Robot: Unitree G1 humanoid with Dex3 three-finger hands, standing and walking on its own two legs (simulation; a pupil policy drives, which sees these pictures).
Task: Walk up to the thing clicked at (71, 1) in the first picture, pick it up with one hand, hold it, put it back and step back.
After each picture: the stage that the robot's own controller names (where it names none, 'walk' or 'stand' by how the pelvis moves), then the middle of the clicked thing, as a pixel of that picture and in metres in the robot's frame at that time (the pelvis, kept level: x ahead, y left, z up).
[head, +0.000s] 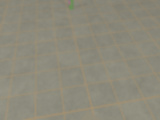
stand; (71, 1) +2.28 +0.21 -0.66
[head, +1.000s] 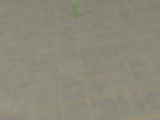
walk; (74, 9) +2.14 +0.29 -0.65
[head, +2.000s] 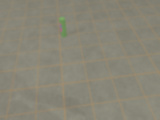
walk; (63, 27) +1.54 +0.33 -0.65
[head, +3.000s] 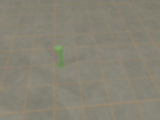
walk; (59, 56) +1.05 +0.26 -0.63
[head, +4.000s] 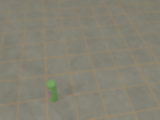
walk; (52, 91) +0.68 +0.23 -0.64
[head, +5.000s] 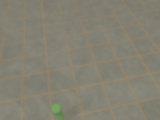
walk; (58, 114) +0.46 +0.20 -0.63
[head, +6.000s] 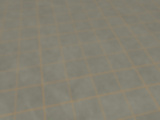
stand; out of the picture +0.39 +0.22 -0.65
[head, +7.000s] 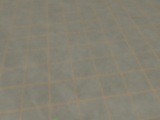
stand; out of the picture +0.39 +0.20 -0.65
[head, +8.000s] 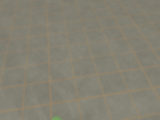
stand; out of the picture +0.41 +0.20 -0.66
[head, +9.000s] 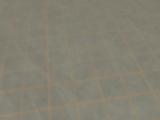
stand; out of the picture +0.38 +0.21 -0.66
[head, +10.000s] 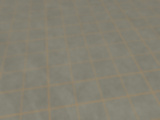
stand; out of the picture +0.38 +0.20 -0.66
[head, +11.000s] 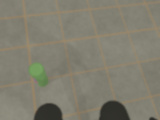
go down; (39, 76) +0.44 +0.20 -0.41
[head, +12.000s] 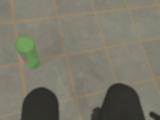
go down; (29, 55) +0.48 +0.21 -0.28
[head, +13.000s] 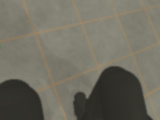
close in; out of the picture +0.48 +0.24 -0.19
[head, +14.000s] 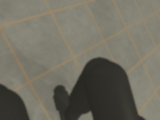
close; out of the picture +0.47 +0.27 -0.17
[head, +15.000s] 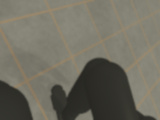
lift; out of the picture +0.45 +0.27 -0.17
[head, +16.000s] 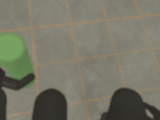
lift; (18, 67) +0.36 +0.22 -0.02
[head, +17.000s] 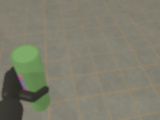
hold; (34, 82) +0.32 +0.17 +0.08
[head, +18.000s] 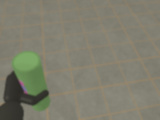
hold; (35, 85) +0.33 +0.17 +0.04
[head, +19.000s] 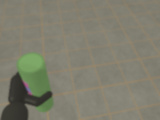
crouch; (38, 87) +0.33 +0.16 +0.03
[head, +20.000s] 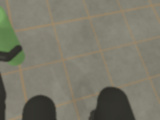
crouch; (5, 41) +0.47 +0.21 -0.05
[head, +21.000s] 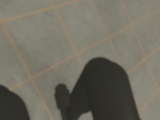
lower; out of the picture +0.46 +0.28 -0.18
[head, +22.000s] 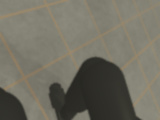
lower; out of the picture +0.48 +0.29 -0.18
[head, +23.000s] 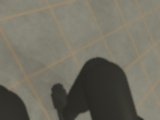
lower; out of the picture +0.47 +0.29 -0.17
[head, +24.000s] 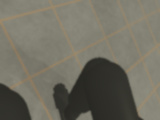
lower; out of the picture +0.47 +0.28 -0.17
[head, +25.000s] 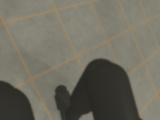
loosen; out of the picture +0.46 +0.26 -0.17
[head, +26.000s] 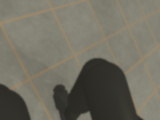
withdraw; out of the picture +0.46 +0.27 -0.18
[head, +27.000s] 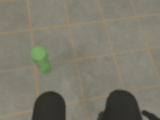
walk; (42, 62) +0.48 +0.20 -0.33
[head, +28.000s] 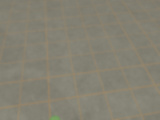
stand; out of the picture +0.40 +0.18 -0.60
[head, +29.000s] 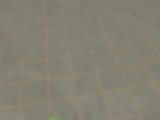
stand; out of the picture +0.40 +0.19 -0.60
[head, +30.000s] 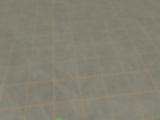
stand; out of the picture +0.40 +0.18 -0.64
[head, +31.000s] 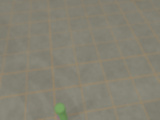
walk; (61, 113) +0.44 +0.17 -0.64
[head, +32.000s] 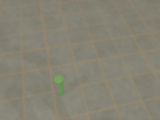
walk; (59, 86) +0.61 +0.17 -0.64
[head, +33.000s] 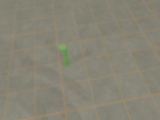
walk; (64, 56) +0.93 +0.22 -0.63
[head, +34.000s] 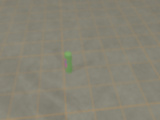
stand; (68, 62) +1.05 +0.17 -0.65
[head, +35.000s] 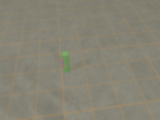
stand; (66, 62) +1.03 +0.19 -0.66
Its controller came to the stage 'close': yes
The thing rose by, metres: 0.69
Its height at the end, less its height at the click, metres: +0.00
